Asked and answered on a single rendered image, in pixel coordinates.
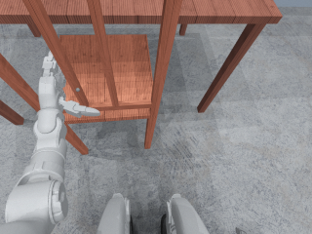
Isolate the robot left upper arm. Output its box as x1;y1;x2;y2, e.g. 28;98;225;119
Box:
0;179;69;234

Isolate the robot right thigh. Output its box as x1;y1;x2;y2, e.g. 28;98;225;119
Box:
165;197;210;234

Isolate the table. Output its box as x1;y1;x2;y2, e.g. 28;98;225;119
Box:
0;0;283;126

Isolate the left robot hand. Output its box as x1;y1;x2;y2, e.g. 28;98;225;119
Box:
38;51;100;118

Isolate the robot right shin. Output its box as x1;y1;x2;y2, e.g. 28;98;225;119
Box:
166;194;181;234

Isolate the chair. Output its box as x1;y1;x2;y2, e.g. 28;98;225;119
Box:
0;0;183;155

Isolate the left robot forearm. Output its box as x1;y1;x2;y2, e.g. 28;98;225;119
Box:
5;108;67;223

